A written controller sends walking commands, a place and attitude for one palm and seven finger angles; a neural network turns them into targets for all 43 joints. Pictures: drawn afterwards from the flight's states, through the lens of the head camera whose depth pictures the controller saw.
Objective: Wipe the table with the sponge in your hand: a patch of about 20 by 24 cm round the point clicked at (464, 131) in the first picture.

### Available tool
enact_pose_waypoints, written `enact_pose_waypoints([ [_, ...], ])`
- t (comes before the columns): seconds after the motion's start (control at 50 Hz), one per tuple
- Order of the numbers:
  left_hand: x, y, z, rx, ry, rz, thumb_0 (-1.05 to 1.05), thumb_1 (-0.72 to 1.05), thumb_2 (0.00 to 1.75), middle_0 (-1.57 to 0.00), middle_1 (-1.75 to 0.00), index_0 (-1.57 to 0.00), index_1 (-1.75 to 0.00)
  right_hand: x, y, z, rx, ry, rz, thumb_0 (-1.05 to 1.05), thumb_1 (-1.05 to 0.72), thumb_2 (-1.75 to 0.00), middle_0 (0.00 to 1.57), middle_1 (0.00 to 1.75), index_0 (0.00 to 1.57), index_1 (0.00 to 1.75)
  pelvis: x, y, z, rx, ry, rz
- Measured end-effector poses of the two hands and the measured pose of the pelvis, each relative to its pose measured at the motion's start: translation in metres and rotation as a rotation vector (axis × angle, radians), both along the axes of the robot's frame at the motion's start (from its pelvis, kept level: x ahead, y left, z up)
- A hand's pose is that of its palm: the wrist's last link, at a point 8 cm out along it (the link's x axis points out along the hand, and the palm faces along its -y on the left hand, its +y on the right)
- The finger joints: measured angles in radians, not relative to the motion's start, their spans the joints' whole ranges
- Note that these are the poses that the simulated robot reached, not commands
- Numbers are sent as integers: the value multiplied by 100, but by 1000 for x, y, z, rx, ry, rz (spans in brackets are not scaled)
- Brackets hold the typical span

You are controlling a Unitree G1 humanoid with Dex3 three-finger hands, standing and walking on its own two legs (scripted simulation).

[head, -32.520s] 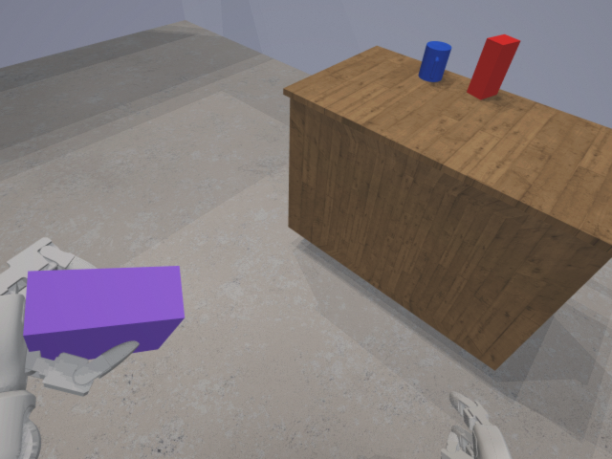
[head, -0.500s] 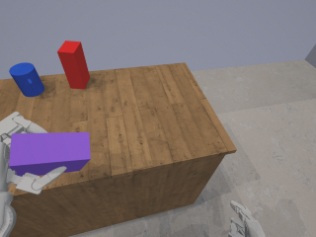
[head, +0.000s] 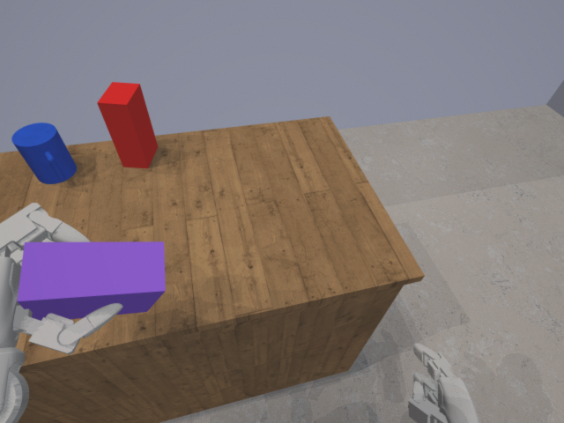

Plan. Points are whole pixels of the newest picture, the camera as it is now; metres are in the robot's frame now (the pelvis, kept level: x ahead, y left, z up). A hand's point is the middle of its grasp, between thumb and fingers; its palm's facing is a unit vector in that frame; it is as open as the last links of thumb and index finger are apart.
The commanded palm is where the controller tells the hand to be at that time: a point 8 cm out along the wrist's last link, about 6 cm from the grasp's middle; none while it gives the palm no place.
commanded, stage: come to a stop and stand still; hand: left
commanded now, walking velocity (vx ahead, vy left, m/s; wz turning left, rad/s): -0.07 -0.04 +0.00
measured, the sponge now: (117, 282) +0.23 +0.22 +0.13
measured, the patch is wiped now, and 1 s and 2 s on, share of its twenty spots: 0.00 0.00 0.00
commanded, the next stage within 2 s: look again from close up in 1.02 s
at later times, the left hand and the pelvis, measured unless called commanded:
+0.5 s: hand (113, 271) +0.23 +0.21 +0.15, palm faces +0.24 -0.90 -0.36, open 9.6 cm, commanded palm +0.18 +0.27 +0.18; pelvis +0.00 +0.00 +0.00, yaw -4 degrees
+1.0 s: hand (92, 240) +0.27 +0.25 +0.15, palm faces +0.29 -0.88 -0.37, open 9.6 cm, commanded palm +0.21 +0.28 +0.18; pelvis +0.03 +0.01 +0.00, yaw -4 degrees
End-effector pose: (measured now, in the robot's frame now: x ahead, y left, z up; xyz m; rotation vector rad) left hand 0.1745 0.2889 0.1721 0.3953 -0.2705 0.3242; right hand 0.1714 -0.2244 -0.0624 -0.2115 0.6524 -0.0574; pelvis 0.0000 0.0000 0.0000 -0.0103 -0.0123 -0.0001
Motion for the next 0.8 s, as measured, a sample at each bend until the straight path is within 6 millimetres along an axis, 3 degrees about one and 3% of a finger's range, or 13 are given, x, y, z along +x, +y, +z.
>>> enact_pose_waypoints([
  [0.22,-2,-6,1,-3,18,-5,0,-45,102,-78,-137,-78,-136,1,-1,4,10,-20,-9,1,-90,-89,21,30,20,30,-2,-4,2,0,-3,-4],
  [0.26,4,2,15,151,-18,-12,0,-46,102,-78,-137,-79,-136,-2,-1,2,-22,-11,33,1,-90,-90,21,30,20,30,-7,-7,0,-4,1,-9],
  [0.32,15,21,25,154,-92,41,0,-46,102,-78,-137,-79,-135,-10,0,0,-15,6,40,1,-90,-89,21,30,20,30,-13,-10,0,-8,-3,-43],
  [0.38,21,15,18,80,-93,46,0,-45,102,-78,-137,-78,-136,-19,-2,-1,9,-13,6,1,-90,-89,21,30,20,30,-13,-4,-1,-7,-10,-63],
  [0.5,26,-28,-11,28,18,-128,0,-45,102,-77,-138,-78,-136,-40,-3,-9,22,21,-78,1,-90,-89,21,30,20,30,-2,5,-1,-3,-5,-78],
  [0.58,34,-19,-15,70,33,-142,0,-46,102,-78,-137,-79,-136,-47,-3,-10,-7,80,-102,1,-90,-89,21,30,20,30,5,3,0,-6,3,-70],
  [0.68,46,4,-1,99,-39,-65,0,-46,102,-78,-137,-79,-136,-38,-4,-8,-39,102,-83,1,-90,-90,21,30,20,30,14,4,-1,-10,9,-59],
  [0.8,52,-2,12,76,-100,-86,0,-45,102,-78,-137,-79,-136,-5,1,-2,-37,47,-62,1,-90,-89,21,30,20,30,26,12,0,-13,13,-66],
])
